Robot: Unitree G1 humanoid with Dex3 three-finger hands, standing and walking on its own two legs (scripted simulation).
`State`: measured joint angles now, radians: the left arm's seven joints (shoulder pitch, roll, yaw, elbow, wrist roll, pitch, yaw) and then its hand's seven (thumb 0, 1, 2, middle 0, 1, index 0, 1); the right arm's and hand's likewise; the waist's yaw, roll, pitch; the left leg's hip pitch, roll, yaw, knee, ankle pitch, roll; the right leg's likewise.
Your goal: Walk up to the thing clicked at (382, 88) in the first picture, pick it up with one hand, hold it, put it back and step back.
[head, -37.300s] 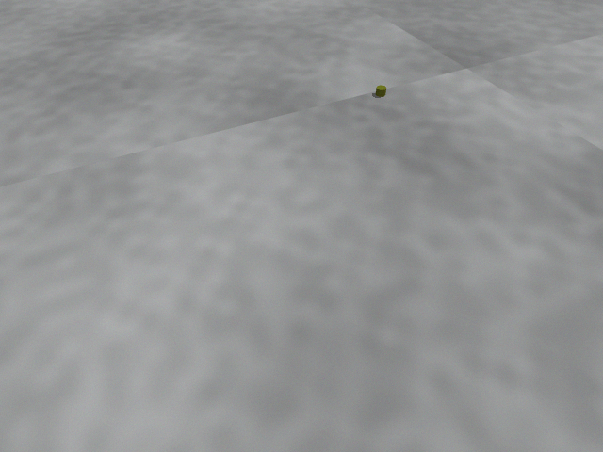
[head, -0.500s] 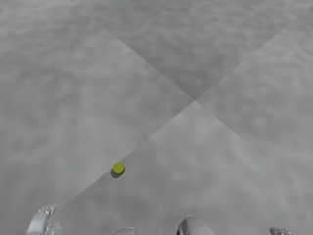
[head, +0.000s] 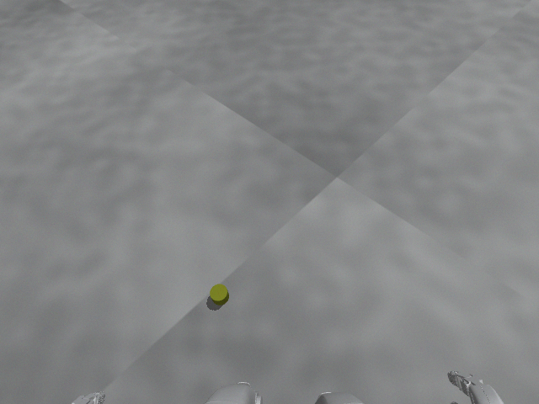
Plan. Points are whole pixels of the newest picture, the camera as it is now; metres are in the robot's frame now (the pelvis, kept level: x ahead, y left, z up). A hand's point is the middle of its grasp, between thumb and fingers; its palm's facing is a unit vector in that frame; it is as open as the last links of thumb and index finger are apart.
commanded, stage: step back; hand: left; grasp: from above
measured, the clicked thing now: (219, 294) +0.55 +0.23 -0.73
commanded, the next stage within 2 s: none
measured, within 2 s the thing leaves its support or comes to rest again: neither
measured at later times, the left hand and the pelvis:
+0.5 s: hand out of the picture -0.06 +0.29 -0.14, palm faces +0.07 -0.93 -0.35, open 7.3 cm; pelvis -0.15 +0.02 +0.01, yaw +2 degrees
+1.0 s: hand out of the picture -0.20 +0.25 -0.13, palm faces +0.04 -0.90 -0.42, open 7.3 cm; pelvis -0.32 -0.02 +0.00, yaw +3 degrees
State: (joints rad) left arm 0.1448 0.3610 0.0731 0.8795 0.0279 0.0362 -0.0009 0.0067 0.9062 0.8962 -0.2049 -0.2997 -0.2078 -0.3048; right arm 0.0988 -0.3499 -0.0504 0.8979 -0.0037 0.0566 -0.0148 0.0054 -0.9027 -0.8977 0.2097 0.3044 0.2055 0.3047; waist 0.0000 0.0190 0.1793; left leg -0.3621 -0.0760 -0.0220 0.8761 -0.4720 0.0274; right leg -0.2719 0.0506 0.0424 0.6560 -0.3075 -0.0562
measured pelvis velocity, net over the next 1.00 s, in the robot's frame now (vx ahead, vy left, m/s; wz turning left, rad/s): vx -0.32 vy -0.02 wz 0.06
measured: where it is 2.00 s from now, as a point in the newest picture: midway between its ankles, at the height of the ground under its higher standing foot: outside the picture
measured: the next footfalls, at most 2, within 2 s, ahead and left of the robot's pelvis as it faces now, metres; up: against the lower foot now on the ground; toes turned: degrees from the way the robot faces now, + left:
left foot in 0.28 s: -0.08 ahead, +0.14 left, +0.00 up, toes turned +1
right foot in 0.68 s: -0.21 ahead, -0.14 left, +0.00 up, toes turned +2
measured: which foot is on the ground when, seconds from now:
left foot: up 0.00-0.26, down 0.28-0.72, up 0.74-1.00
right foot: down 0.00-0.32, up 0.34-0.66, down 0.68-1.00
